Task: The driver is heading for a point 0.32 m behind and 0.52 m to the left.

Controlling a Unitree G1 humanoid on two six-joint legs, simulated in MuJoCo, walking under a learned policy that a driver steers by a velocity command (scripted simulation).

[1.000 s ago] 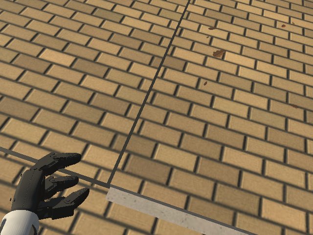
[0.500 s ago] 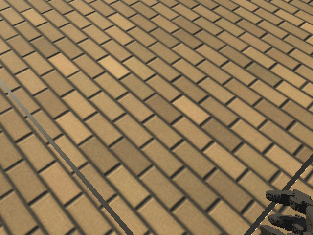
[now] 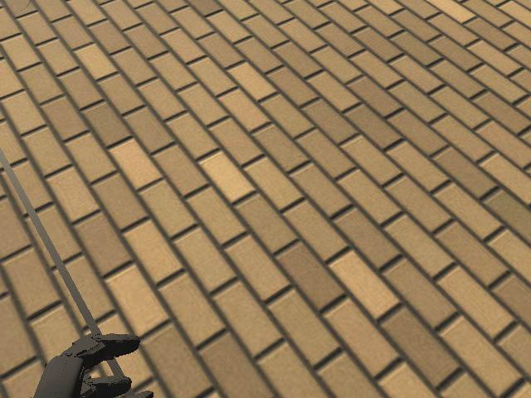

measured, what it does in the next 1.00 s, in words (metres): walks ahead, turning left: left foot, then right foot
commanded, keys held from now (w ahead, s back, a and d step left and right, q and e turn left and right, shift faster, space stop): q+shift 0.54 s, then w+q+shift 0.46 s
